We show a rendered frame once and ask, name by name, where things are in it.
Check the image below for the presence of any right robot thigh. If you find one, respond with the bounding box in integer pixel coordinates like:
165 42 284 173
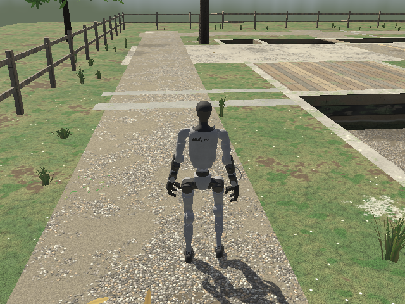
211 176 224 217

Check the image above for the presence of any robot left hand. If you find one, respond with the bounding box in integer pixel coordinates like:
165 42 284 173
166 181 181 197

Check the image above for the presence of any robot left foot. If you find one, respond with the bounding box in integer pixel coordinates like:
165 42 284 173
184 247 194 263

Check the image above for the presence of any left robot upper arm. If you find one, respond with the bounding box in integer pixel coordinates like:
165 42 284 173
174 128 190 163

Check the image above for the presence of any left robot forearm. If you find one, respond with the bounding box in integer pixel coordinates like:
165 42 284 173
168 154 180 183

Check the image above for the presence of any right robot upper arm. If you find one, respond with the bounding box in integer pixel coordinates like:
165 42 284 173
217 129 232 165

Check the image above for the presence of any right robot forearm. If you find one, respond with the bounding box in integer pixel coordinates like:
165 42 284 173
225 155 238 187

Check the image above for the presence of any robot right hand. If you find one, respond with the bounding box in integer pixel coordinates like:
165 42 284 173
225 185 239 202

